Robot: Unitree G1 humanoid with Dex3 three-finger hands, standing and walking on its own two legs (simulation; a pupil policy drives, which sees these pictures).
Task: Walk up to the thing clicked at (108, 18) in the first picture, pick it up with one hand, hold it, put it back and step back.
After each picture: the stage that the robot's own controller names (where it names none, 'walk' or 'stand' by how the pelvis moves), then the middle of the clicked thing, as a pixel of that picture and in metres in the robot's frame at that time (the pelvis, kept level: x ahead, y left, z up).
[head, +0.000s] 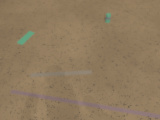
stand; (108, 18) +1.83 -0.28 -0.72
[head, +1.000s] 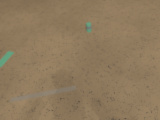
walk; (88, 27) +1.71 +0.13 -0.70
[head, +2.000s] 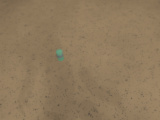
walk; (60, 55) +1.09 +0.36 -0.71
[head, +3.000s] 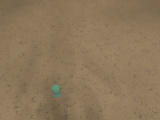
walk; (56, 91) +0.67 +0.28 -0.70
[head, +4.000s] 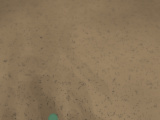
walk; out of the picture +0.41 +0.20 -0.71
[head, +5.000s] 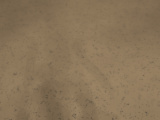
stand; out of the picture +0.34 +0.21 -0.72
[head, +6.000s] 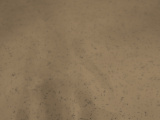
stand; out of the picture +0.33 +0.22 -0.72
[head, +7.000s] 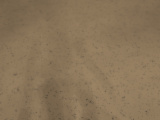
stand; out of the picture +0.33 +0.22 -0.73
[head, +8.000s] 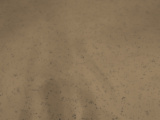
stand; out of the picture +0.33 +0.22 -0.73
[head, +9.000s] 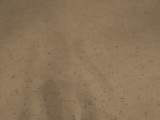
go down; out of the picture +0.32 +0.23 -0.73
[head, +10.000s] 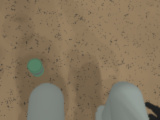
go down; (36, 68) +0.42 +0.21 -0.36
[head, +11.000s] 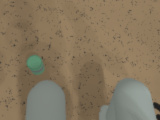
approach; (36, 65) +0.43 +0.21 -0.32
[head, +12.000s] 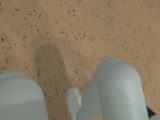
close in; out of the picture +0.41 +0.25 -0.23
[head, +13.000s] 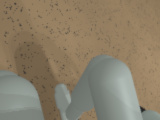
close; out of the picture +0.41 +0.27 -0.23
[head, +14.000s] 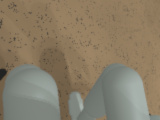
lift; out of the picture +0.34 +0.25 -0.19
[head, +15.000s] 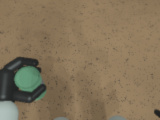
lift; (32, 84) +0.32 +0.18 +0.01
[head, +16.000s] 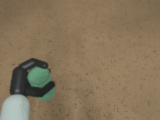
hold; (42, 84) +0.33 +0.16 +0.02
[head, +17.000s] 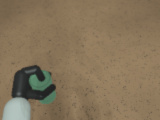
hold; (43, 87) +0.33 +0.16 +0.00
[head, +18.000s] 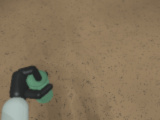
crouch; (41, 87) +0.34 +0.17 -0.04
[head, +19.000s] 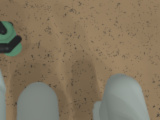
lower; (7, 40) +0.47 +0.22 -0.09
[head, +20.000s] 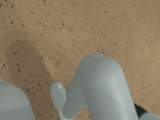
lower; out of the picture +0.43 +0.27 -0.23
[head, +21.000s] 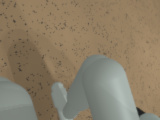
lower; out of the picture +0.43 +0.27 -0.23
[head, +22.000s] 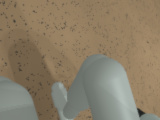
lower; out of the picture +0.43 +0.27 -0.23
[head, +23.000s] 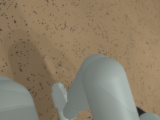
lower; out of the picture +0.43 +0.27 -0.23
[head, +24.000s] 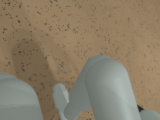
draw back; out of the picture +0.42 +0.26 -0.24
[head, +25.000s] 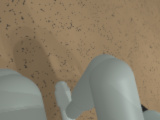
stand; out of the picture +0.42 +0.26 -0.23
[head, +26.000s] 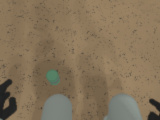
walk; (53, 77) +0.42 +0.18 -0.45
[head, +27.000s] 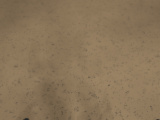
stand; out of the picture +0.36 +0.17 -0.66
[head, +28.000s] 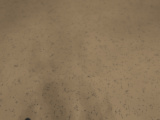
stand; out of the picture +0.37 +0.18 -0.67
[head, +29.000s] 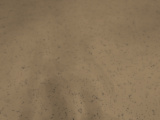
stand; out of the picture +0.36 +0.17 -0.71
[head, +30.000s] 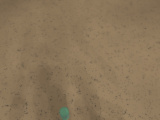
walk; (64, 113) +0.41 +0.14 -0.70
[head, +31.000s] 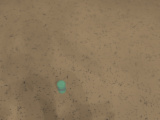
walk; (61, 86) +0.60 +0.17 -0.70
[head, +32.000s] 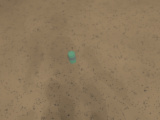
walk; (72, 57) +0.94 +0.21 -0.70
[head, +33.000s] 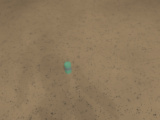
stand; (67, 67) +0.98 +0.20 -0.71
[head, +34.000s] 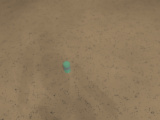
stand; (67, 67) +0.99 +0.22 -0.73
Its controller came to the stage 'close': yes
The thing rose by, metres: 0.72
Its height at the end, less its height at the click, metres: +0.00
